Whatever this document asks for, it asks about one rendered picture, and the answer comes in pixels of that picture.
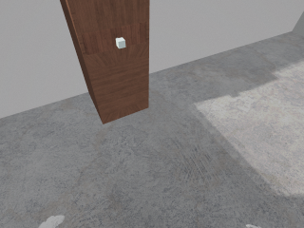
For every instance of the drawer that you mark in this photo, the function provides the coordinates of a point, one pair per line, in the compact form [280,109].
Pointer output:
[105,40]

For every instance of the robot left hand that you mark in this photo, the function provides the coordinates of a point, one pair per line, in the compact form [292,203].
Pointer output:
[52,222]

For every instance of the cabinet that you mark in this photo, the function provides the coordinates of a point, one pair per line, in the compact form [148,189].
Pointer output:
[117,80]

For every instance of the handle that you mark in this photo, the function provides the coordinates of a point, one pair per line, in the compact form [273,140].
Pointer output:
[120,42]

